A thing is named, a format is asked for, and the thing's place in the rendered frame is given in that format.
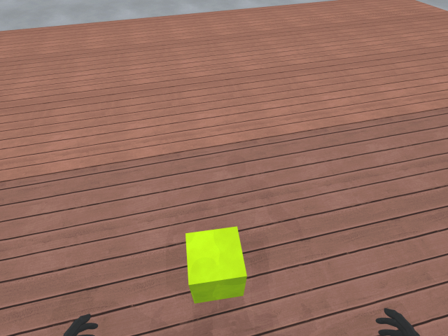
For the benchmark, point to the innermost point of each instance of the robot left hand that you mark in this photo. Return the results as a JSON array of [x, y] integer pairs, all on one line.
[[80, 325]]

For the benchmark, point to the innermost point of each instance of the carton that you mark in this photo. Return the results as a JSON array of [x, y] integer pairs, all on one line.
[[216, 268]]

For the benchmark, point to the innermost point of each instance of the robot right hand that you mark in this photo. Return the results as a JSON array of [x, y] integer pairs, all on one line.
[[397, 320]]

